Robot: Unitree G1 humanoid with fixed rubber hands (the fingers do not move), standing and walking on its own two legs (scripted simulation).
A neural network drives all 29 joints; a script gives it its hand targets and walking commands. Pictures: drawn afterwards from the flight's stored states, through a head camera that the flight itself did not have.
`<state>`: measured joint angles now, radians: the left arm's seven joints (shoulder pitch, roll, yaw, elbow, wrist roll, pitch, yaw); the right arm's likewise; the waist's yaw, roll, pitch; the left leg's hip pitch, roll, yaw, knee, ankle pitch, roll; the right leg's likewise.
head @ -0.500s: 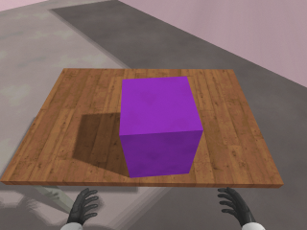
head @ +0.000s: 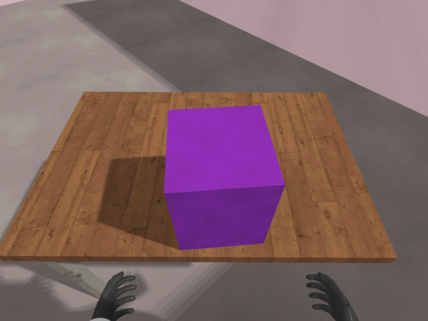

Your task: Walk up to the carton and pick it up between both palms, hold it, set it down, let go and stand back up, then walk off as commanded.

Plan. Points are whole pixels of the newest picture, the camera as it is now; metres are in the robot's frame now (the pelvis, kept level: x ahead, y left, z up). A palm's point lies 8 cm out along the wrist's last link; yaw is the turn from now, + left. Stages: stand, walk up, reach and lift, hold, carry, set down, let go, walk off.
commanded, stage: let go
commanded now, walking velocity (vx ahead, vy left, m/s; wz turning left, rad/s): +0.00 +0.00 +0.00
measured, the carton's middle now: (218, 180) +0.41 +0.02 -0.01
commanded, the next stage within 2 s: stand in 0.40 s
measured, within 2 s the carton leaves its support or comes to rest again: neither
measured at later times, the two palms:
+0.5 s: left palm out of the picture +0.14 +0.25 -0.08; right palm out of the picture +0.15 -0.23 -0.09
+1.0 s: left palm out of the picture +0.08 +0.31 -0.11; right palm out of the picture +0.14 -0.24 -0.09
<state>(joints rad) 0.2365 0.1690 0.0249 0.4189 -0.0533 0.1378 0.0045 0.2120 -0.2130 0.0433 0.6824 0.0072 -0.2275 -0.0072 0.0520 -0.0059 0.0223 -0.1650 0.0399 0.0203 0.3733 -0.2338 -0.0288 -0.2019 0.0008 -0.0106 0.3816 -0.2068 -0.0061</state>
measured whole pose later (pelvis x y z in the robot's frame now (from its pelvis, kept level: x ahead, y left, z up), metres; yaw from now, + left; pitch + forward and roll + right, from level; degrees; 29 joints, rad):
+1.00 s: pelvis +0.00 +0.01 -0.01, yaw +0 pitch -1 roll -1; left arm 0.24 0.35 0.02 0.81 -0.01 0.01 0.00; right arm 0.21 -0.30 0.04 0.70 -0.03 -0.03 -0.01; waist 0.04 -0.01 0.02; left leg -0.17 0.04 0.02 0.48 -0.30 -0.01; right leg -0.17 0.00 -0.01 0.43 -0.24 0.01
